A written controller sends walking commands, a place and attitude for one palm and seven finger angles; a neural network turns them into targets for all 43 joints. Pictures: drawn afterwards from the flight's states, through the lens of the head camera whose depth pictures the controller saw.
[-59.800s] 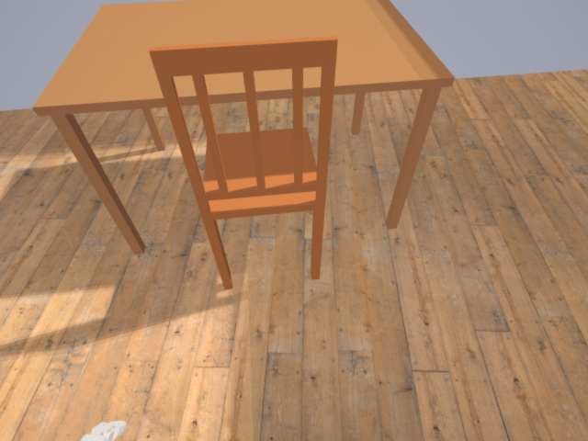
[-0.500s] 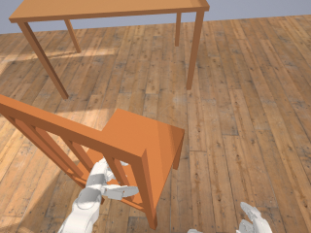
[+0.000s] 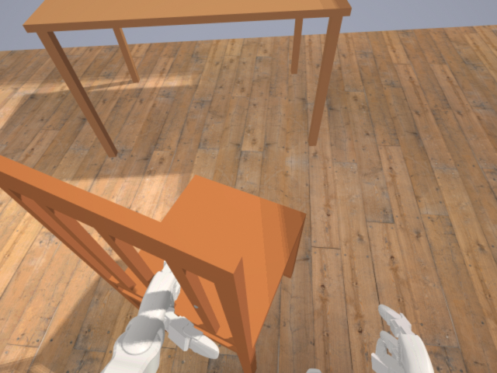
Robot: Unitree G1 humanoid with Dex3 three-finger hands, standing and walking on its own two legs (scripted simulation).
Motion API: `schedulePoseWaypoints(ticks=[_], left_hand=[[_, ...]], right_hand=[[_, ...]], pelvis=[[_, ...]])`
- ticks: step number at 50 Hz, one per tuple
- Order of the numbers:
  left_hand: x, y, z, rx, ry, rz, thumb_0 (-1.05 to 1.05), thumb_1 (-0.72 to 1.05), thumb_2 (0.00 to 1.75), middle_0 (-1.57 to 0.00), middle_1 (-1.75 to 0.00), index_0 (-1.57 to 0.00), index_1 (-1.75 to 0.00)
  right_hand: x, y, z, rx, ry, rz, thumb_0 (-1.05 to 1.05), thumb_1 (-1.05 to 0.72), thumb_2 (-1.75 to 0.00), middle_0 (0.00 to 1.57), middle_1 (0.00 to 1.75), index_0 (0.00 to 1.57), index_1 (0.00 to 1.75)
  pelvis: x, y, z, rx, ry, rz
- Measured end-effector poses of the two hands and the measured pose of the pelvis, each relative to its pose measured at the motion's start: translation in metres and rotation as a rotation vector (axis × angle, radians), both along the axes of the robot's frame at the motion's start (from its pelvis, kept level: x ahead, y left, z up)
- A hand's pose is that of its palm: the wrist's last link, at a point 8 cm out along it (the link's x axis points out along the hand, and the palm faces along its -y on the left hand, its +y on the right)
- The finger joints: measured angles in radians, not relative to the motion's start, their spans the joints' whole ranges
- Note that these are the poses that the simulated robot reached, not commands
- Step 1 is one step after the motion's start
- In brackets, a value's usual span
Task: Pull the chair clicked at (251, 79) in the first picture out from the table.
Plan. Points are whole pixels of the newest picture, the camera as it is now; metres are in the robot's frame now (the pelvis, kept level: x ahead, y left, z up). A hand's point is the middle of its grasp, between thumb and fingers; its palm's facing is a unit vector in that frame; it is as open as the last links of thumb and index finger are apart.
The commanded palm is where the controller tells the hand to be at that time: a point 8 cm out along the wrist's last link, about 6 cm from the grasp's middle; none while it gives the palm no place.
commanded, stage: draw the fingers out of the gap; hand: left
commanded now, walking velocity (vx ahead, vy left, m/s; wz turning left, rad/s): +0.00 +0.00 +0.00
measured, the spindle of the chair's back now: (145, 275) +0.29 +0.19 -0.03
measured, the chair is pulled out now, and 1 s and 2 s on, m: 0.79 0.79 0.79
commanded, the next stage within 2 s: draw the hand back to the body in 0.78 s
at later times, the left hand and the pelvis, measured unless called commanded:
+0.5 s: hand (180, 359) +0.16 +0.11 -0.02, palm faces -0.12 -0.98 -0.13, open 17.5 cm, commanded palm +0.14 +0.15 -0.01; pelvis -0.01 +0.01 -0.02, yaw +1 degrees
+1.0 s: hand out of the picture +0.12 +0.11 +0.00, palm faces -0.01 -1.00 +0.00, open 17.5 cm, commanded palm +0.09 +0.17 +0.02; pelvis -0.02 +0.01 -0.03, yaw +0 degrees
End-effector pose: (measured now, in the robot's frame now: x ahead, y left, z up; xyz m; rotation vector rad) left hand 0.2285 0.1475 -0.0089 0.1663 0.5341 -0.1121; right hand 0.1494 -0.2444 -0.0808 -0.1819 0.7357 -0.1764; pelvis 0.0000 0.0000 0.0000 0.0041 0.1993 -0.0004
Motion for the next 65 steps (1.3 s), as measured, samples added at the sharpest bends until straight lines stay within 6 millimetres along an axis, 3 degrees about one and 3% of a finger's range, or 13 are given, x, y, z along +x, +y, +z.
schedulePoseWaypoints(ticks=[7,23,46,51,59,65], left_hand=[[-0.014,0.009,-0.005,0.003,0.019,0.013,-0.02,-0.54,0.20,-0.01,-0.02,-0.01,-0.03],[-0.074,0.012,0.001,0.007,0.031,0.029,-0.02,-0.54,0.20,-0.01,-0.01,-0.01,-0.01],[-0.128,0.013,0.007,-0.018,0.041,0.034,-0.02,-0.54,0.20,0.00,0.00,-0.01,-0.01],[-0.125,0.022,0.020,-0.143,-0.117,0.154,-0.02,-0.54,0.20,-0.01,0.00,-0.01,-0.01],[-0.107,0.042,0.067,-0.116,-0.521,0.160,-0.02,-0.55,0.20,0.00,0.00,0.00,0.00],[-0.106,0.046,0.066,-0.079,-0.432,0.064,-0.02,-0.55,0.20,0.00,0.00,0.00,0.00]], right_hand=[[0.009,0.000,0.004,-0.025,-0.024,0.005,0.02,-0.90,-0.89,0.20,0.30,0.20,0.30],[0.012,0.018,0.004,-0.012,-0.087,0.017,0.02,-0.90,-0.89,0.20,0.30,0.20,0.30],[0.008,0.025,0.009,-0.017,-0.168,-0.011,0.02,-0.90,-0.89,0.20,0.30,0.20,0.30],[0.009,0.026,0.003,-0.024,-0.175,0.003,0.02,-0.90,-0.89,0.20,0.30,0.20,0.30],[0.010,0.031,-0.022,0.026,-0.137,0.028,0.02,-0.90,-0.89,0.20,0.30,0.20,0.30],[0.008,0.034,-0.029,0.072,-0.106,-0.009,0.02,-0.90,-0.89,0.20,0.30,0.20,0.30]], pelvis=[[0.001,0.000,-0.004,-0.001,0.007,0.002],[-0.004,0.007,-0.014,-0.010,0.011,0.011],[-0.016,0.013,-0.025,-0.016,0.014,0.004],[-0.019,0.012,-0.032,-0.021,0.029,0.007],[-0.025,0.010,-0.043,-0.026,0.046,0.009],[-0.026,0.010,-0.040,-0.021,0.027,0.000]])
